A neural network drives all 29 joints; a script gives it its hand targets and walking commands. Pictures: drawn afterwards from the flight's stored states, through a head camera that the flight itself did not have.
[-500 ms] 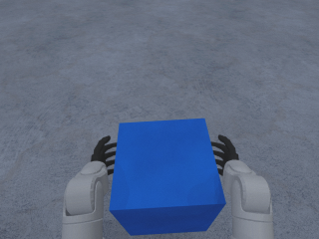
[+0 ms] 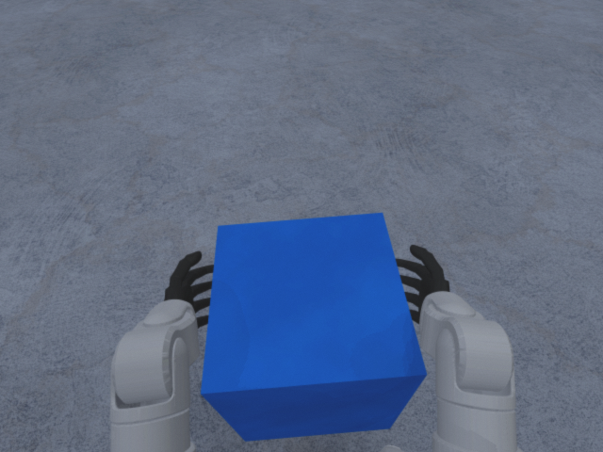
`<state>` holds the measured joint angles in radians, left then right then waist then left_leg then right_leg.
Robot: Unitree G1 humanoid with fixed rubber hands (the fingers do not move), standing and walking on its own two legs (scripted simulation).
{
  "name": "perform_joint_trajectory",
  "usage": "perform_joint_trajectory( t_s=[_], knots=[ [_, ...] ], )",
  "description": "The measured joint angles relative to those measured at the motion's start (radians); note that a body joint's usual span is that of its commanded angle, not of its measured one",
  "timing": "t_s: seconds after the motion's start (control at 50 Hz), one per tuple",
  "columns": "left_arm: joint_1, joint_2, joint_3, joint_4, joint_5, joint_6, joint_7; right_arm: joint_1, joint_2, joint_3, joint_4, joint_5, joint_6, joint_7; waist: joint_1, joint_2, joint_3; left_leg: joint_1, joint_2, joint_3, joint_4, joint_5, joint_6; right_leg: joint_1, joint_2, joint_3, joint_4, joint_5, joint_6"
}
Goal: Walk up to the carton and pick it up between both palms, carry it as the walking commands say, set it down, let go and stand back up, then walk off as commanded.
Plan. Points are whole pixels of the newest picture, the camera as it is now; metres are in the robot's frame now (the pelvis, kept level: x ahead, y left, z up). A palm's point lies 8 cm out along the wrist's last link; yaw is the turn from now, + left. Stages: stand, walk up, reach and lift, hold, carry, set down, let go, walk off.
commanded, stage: carry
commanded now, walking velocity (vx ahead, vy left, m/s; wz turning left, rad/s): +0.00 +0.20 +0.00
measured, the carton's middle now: (309, 334) +0.28 +0.00 +0.00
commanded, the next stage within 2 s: none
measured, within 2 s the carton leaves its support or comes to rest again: neither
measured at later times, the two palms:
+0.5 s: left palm (159, 307) +0.26 +0.17 +0.11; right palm (425, 297) +0.27 -0.13 +0.11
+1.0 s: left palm (155, 347) +0.22 +0.16 +0.11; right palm (444, 341) +0.22 -0.14 +0.11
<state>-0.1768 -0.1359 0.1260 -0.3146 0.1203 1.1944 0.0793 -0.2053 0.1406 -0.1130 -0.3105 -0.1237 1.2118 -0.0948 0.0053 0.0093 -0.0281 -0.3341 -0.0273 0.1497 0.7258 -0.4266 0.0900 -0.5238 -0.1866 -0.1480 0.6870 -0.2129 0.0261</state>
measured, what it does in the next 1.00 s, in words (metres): steps on the spot: right foot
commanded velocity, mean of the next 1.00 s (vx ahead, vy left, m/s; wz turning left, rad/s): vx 0.00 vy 0.04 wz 0.00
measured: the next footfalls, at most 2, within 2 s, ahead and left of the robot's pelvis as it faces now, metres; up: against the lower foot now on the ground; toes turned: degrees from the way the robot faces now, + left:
right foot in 0.48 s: +0.03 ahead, -0.12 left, +0.00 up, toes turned +8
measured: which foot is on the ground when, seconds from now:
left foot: down 0.00-1.00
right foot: down 0.00-0.22, up 0.24-0.46, down 0.48-1.00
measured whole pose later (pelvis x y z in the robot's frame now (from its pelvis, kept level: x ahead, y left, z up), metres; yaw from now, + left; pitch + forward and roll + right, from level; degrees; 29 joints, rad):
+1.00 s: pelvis -0.05 +0.01 +0.02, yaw -1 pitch +2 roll +0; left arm -0.18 -0.14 0.12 -0.25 0.13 1.19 0.08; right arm -0.19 0.14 -0.12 -0.24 -0.13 1.19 -0.09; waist 0.01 0.00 -0.11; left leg -0.32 0.00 0.18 0.50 -0.22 0.08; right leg -0.33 -0.07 -0.14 0.50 -0.20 0.00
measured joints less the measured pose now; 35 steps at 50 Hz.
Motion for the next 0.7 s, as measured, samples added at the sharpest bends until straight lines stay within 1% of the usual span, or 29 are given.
perform_joint_trajectory(
  t_s=[0.02,0.04,0.08,0.1,0.12,0.16,0.18,0.2,0.22,0.24,0.28,0.32,0.36,0.38,0.42,0.44,0.48,0.5,0.52,0.56,0.7],
  knots=[
    [0.002,0.000,-0.001,-0.003,-0.001,0.001,0.000,0.001,0.000,0.001,-0.004,0.000,0.002,0.000,0.001,0.003,0.001,0.001,0.001,0.001,0.006,-0.005,-0.001,0.000,0.001,0.002,0.004,0.003,-0.004],
    [0.002,0.000,-0.002,-0.005,-0.001,0.001,0.000,0.002,0.000,0.001,-0.007,-0.001,0.003,0.000,0.001,0.005,0.003,0.001,0.002,0.002,0.014,-0.011,-0.003,0.005,0.001,0.002,-0.002,0.038,-0.002],
    [-0.002,0.000,-0.006,0.005,-0.001,-0.004,0.000,0.005,-0.001,-0.004,-0.008,-0.002,0.001,0.001,-0.003,0.018,0.005,-0.002,0.009,-0.007,0.029,-0.022,-0.009,0.011,0.004,-0.007,-0.001,0.050,0.010],
    [-0.009,-0.002,-0.008,0.015,-0.001,-0.006,0.000,0.007,-0.002,-0.009,-0.008,-0.002,-0.001,0.001,-0.008,0.022,0.005,-0.009,0.012,-0.014,0.036,-0.023,-0.016,0.012,0.004,-0.015,-0.003,0.043,0.013],
    [-0.019,-0.003,-0.009,0.025,0.001,-0.008,0.000,0.007,-0.002,-0.016,-0.008,-0.001,-0.003,0.001,-0.013,0.022,0.005,-0.023,0.015,-0.020,0.050,-0.019,-0.032,0.011,0.003,-0.023,-0.008,0.040,0.014],
    [-0.035,-0.006,-0.013,0.040,0.005,-0.013,0.000,0.008,-0.003,-0.029,-0.009,0.004,-0.010,0.001,-0.020,0.006,0.006,-0.045,0.020,-0.031,0.058,-0.052,-0.055,0.006,-0.004,-0.031,-0.026,0.050,0.012],
    [-0.037,-0.007,-0.015,0.039,0.008,-0.014,0.001,0.008,-0.003,-0.033,-0.010,0.008,-0.014,0.002,-0.024,-0.005,0.008,-0.045,0.024,-0.030,0.031,-0.039,-0.058,0.004,-0.008,-0.030,-0.038,0.062,0.015],
    [-0.035,-0.007,-0.017,0.033,0.010,-0.014,0.002,0.008,-0.002,-0.034,-0.009,0.011,-0.017,0.002,-0.027,-0.020,0.010,-0.040,0.021,-0.017,0.003,0.012,-0.053,0.003,-0.015,-0.025,-0.051,0.073,0.019],
    [-0.026,-0.005,-0.018,0.024,0.011,-0.013,0.003,0.009,-0.002,-0.030,-0.006,0.015,-0.021,0.002,-0.030,-0.036,0.010,-0.034,0.011,-0.006,-0.020,0.042,-0.038,0.002,-0.022,-0.016,-0.061,0.082,0.020],
    [-0.012,-0.002,-0.020,0.014,0.012,-0.011,0.004,0.011,-0.002,-0.023,0.000,0.016,-0.023,0.003,-0.032,-0.037,0.004,-0.032,0.011,-0.001,-0.037,0.053,-0.023,-0.010,-0.016,-0.009,-0.044,0.021,0.022],
    [0.009,0.001,-0.019,-0.007,0.011,-0.004,0.007,0.012,-0.002,-0.012,0.008,0.020,-0.023,0.003,-0.029,-0.022,-0.003,-0.022,0.021,0.006,-0.078,0.067,-0.005,-0.044,0.015,0.014,0.078,-0.153,0.016],
    [0.011,0.002,-0.017,-0.024,0.008,0.005,0.009,0.015,-0.002,-0.005,0.001,0.022,-0.024,0.003,-0.017,-0.014,-0.002,-0.007,0.027,0.012,-0.122,0.090,-0.001,-0.060,0.048,0.035,0.204,-0.215,0.000],
    [0.005,0.001,-0.015,-0.038,0.005,0.007,0.011,0.015,-0.002,-0.002,-0.013,0.021,-0.027,0.004,-0.003,-0.012,-0.003,0.003,0.029,0.015,-0.157,0.112,-0.001,-0.044,0.075,0.041,0.250,-0.227,-0.008],
    [0.001,0.001,-0.012,-0.043,0.003,0.006,0.012,0.014,-0.002,-0.001,-0.019,0.021,-0.030,0.004,0.003,-0.012,-0.006,0.005,0.029,0.017,-0.168,0.120,-0.002,-0.026,0.085,0.041,0.238,-0.229,-0.009],
    [-0.007,0.000,-0.007,-0.050,-0.003,0.002,0.013,0.009,-0.001,0.000,-0.028,0.017,-0.034,0.005,0.013,-0.012,-0.016,0.005,0.027,0.019,-0.180,0.128,-0.002,0.033,0.102,0.038,0.152,-0.216,-0.010],
    [-0.010,-0.001,-0.004,-0.049,-0.005,-0.001,0.013,0.007,0.000,0.000,-0.030,0.014,-0.035,0.005,0.017,-0.013,-0.023,0.005,0.024,0.021,-0.180,0.128,-0.003,0.074,0.107,0.034,0.075,-0.180,-0.010],
    [-0.014,-0.002,0.000,-0.039,-0.008,-0.006,0.012,0.005,-0.001,0.002,-0.026,0.006,-0.036,0.007,0.023,-0.022,-0.039,0.002,0.012,0.028,-0.165,0.120,-0.007,0.174,0.101,0.020,-0.114,-0.051,-0.003],
    [-0.014,-0.002,0.000,-0.023,-0.007,-0.013,0.011,0.003,-0.001,-0.001,-0.014,0.002,-0.039,0.008,0.024,-0.007,-0.045,-0.002,0.020,0.027,-0.153,0.113,-0.010,0.187,0.108,0.014,-0.141,-0.054,-0.004],
    [-0.014,-0.003,0.000,-0.005,-0.004,-0.018,0.010,0.003,-0.001,-0.002,-0.001,-0.002,-0.040,0.009,0.019,0.007,-0.049,0.002,0.025,0.024,-0.153,0.113,-0.014,0.191,0.113,0.011,-0.141,-0.058,-0.006],
    [-0.014,-0.003,-0.001,0.026,-0.001,-0.013,0.007,0.014,-0.003,-0.003,0.017,-0.008,-0.032,0.010,0.009,0.015,-0.058,0.014,0.024,0.020,-0.169,0.124,-0.014,0.196,0.113,0.006,-0.137,-0.059,-0.010],
    [0.007,0.001,-0.016,0.055,0.003,0.001,0.004,0.036,-0.006,-0.002,0.031,-0.010,-0.007,0.008,-0.010,0.001,-0.073,0.039,0.020,0.022,-0.203,0.158,-0.012,0.213,0.112,0.006,-0.154,-0.036,-0.012]
  ],
)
